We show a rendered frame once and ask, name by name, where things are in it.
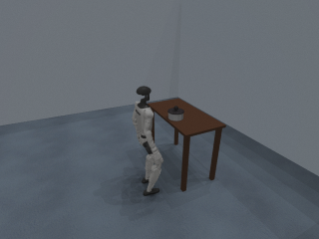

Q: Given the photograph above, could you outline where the pot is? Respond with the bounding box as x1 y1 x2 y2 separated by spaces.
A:
167 113 183 121

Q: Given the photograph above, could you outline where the robot left upper arm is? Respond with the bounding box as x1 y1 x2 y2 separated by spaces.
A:
132 102 140 123

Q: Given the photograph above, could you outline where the right robot hand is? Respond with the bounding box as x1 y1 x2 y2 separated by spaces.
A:
153 152 163 166

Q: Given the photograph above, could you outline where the left robot forearm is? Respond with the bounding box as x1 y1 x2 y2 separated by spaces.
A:
133 122 141 134

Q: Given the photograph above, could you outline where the table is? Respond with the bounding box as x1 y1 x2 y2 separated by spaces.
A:
148 99 226 192

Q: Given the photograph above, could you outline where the robot right upper arm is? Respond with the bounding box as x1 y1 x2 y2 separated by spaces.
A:
144 109 154 136

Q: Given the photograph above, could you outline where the lid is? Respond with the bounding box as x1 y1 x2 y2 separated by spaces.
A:
167 108 184 115

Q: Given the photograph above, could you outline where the right robot foot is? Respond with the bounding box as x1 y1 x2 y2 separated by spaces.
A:
143 188 160 196

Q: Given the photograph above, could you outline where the right robot forearm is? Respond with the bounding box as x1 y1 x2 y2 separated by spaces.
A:
146 131 158 154

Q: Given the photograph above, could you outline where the right robot thigh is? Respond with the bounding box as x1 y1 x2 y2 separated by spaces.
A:
145 142 161 172

